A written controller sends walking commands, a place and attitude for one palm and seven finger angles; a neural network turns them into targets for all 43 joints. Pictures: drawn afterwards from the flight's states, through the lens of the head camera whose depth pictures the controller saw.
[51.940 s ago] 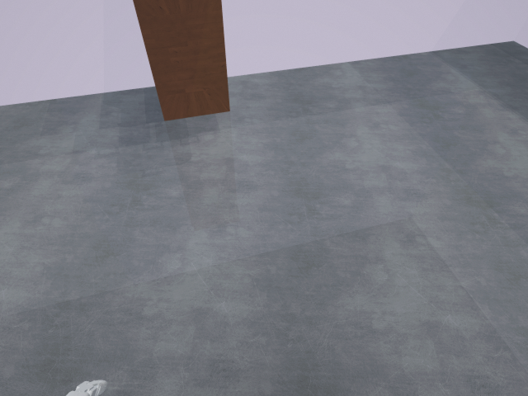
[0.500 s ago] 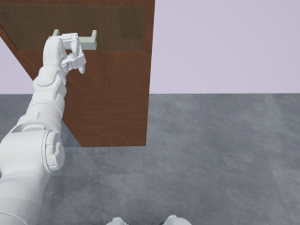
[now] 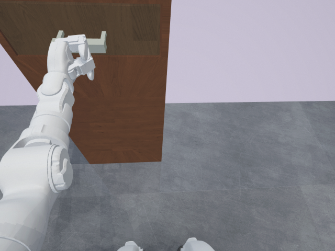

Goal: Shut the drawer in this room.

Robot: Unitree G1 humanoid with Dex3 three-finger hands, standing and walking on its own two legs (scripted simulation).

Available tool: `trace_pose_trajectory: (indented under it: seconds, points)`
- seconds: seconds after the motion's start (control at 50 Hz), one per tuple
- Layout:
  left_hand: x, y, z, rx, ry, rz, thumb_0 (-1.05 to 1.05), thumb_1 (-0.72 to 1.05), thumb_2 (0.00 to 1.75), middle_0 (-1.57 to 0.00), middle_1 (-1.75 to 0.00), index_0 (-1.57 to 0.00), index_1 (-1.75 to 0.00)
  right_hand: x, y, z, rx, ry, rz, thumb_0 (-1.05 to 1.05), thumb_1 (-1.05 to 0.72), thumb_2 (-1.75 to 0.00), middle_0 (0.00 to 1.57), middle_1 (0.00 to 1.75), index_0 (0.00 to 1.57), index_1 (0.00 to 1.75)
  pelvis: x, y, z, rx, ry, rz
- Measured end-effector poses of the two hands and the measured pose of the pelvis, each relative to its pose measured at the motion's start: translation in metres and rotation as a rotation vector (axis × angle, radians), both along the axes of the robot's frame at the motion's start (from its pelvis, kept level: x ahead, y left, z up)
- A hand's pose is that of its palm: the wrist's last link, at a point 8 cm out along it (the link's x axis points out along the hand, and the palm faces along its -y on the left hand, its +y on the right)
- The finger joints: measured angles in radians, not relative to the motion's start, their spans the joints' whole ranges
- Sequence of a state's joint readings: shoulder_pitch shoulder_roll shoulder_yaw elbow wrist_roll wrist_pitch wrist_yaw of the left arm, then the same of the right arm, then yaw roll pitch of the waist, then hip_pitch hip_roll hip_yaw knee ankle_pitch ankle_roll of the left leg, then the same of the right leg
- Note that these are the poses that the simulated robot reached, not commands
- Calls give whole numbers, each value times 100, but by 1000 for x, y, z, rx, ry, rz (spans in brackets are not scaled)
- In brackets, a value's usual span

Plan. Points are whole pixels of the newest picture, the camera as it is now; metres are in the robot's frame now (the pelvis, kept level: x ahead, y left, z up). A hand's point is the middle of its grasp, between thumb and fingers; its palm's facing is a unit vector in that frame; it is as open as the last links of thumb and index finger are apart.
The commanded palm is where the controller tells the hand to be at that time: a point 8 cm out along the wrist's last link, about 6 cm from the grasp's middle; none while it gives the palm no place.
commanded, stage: pull the fist back off the drawer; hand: left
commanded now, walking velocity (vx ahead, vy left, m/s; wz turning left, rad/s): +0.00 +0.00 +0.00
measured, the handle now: (81, 40) +0.60 +0.16 +0.14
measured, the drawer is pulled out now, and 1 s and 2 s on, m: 0.00 0.00 0.00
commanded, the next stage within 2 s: draw the hand back to the body in 0.30 s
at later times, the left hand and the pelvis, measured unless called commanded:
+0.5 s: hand (88, 71) +0.48 +0.13 +0.15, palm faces -0.02 -1.00 +0.00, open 3.3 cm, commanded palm +0.44 +0.19 +0.15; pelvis +0.04 -0.01 +0.01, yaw -1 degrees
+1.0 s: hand (51, 120) +0.34 +0.17 +0.17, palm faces +0.11 -0.98 -0.16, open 3.3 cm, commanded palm +0.30 +0.22 +0.18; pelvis +0.03 -0.02 +0.03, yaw +1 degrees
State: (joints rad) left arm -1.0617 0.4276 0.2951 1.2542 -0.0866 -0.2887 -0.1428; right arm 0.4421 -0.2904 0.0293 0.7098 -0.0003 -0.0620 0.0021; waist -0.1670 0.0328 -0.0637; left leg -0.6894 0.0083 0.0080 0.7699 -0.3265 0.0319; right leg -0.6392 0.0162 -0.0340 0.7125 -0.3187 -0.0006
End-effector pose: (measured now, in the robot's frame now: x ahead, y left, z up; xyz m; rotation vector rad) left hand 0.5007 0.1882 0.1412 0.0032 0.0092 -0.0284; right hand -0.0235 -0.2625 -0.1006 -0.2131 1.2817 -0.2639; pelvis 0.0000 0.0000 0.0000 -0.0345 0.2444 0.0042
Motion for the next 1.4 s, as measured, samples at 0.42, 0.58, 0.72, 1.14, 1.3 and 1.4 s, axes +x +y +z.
trace_pose_trajectory:
  seconds: [0.42, 0.58, 0.72, 1.14, 1.3, 1.4]
  points:
    - [-32, -3, -3, 5, -32, 16, 1, 90, 90, -140, -160, -140, -160, 102, 4, 3, 55, -210, 17, 0, -90, -89, 20, 30, 21, 30, 33, -5, 10, 13, -79, -21]
    - [-54, 5, 5, 0, -40, 3, 2, 90, 90, -140, -160, -140, -160, 140, -3, 12, 60, -295, 56, 1, -90, -89, 20, 30, 21, 30, 39, -11, 15, 20, -109, -18]
    - [-98, 18, 10, 11, -59, 8, 2, 90, 90, -140, -160, -140, -160, 171, -4, 25, 61, -394, 93, 1, -90, -89, 20, 30, 20, 30, 41, -15, 20, 24, -161, -10]
    - [-227, 46, 34, 243, -123, 271, 2, 90, 90, -141, -160, -140, -160, 231, 31, 55, 98, -578, 238, 1, -90, -90, 20, 30, 20, 30, 25, -16, 33, 36, -290, 6]
    - [-260, 59, 48, 308, -161, 337, 2, 90, 90, -141, -160, -140, -159, 222, 37, 47, 110, -538, 236, 1, -90, -89, 20, 30, 21, 30, 27, -13, 35, 35, -316, 3]
    - [-279, 65, 53, 343, -170, 353, 2, 90, 90, -141, -160, -140, -159, 219, 36, 46, 109, -534, 222, 1, -90, -89, 20, 30, 21, 30, 30, -11, 35, 33, -319, -1]
